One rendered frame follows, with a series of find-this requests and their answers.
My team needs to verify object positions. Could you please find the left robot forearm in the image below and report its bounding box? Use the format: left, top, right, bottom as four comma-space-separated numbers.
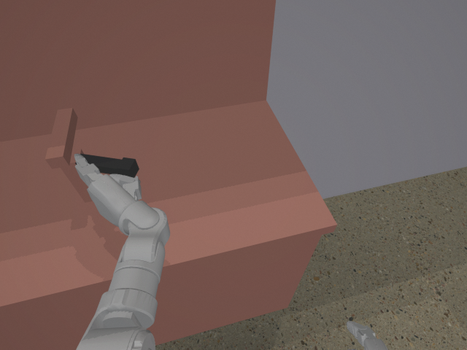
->
76, 201, 170, 350

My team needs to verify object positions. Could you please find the counter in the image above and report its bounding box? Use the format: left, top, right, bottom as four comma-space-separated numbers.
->
0, 0, 337, 350

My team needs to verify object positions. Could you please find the robot right hand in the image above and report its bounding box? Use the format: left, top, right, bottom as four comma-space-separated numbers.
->
347, 321, 388, 350

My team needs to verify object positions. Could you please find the tap lever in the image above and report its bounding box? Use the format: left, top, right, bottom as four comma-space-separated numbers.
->
75, 154, 139, 178

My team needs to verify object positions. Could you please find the robot left hand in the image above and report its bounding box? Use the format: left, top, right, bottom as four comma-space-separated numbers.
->
74, 154, 142, 227

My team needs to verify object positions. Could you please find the robot left upper arm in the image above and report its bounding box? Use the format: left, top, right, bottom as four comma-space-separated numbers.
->
78, 327, 155, 350

